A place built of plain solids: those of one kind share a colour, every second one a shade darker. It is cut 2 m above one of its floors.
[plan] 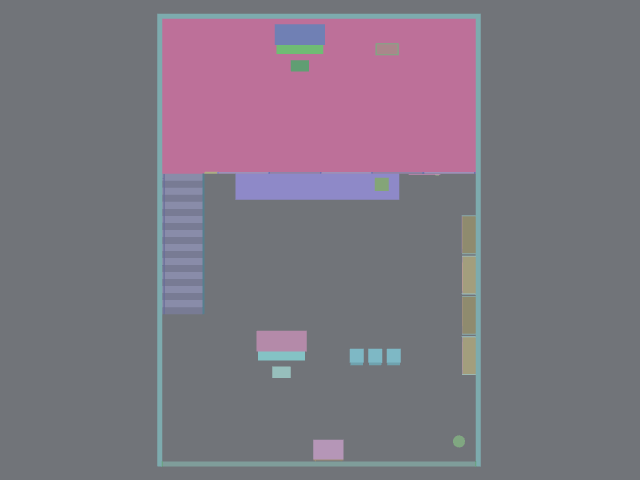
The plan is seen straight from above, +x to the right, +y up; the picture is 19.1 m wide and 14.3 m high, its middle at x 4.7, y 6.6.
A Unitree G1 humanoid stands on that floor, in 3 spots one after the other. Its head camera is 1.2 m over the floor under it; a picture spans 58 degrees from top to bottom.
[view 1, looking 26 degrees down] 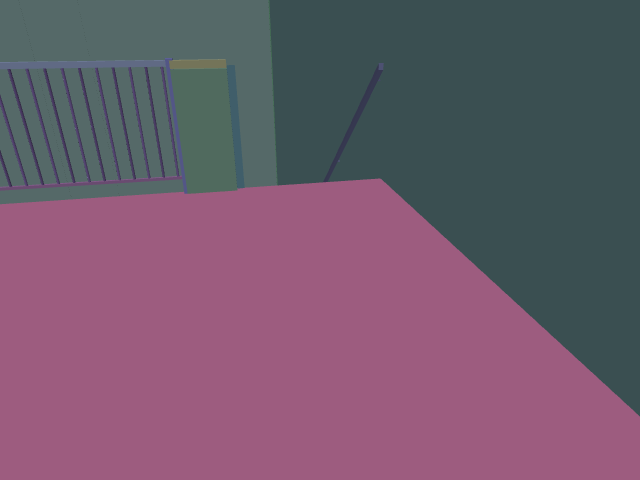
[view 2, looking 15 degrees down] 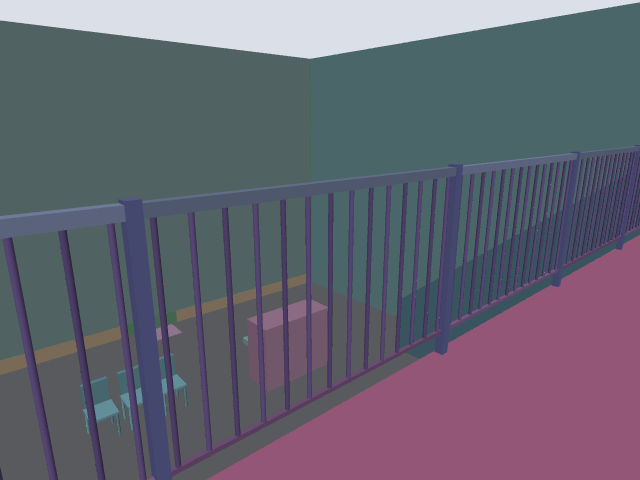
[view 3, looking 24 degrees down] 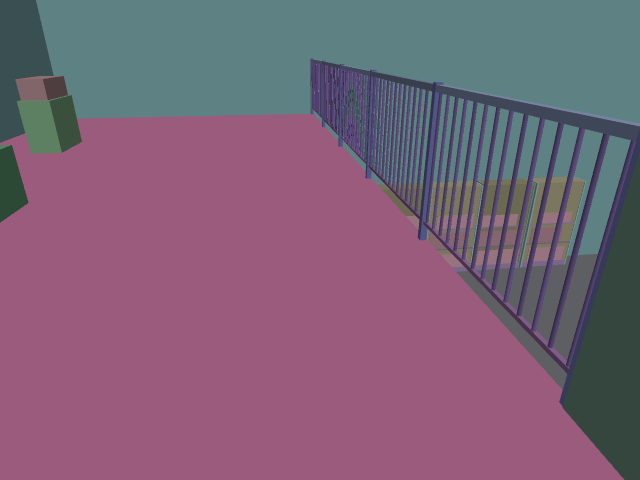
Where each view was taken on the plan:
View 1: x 1.30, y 12.09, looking -102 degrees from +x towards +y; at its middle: upper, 2.74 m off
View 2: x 8.14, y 9.77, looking -131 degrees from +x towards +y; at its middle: wall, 12.85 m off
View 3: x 0.60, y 9.67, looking -8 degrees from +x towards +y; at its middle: upper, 2.95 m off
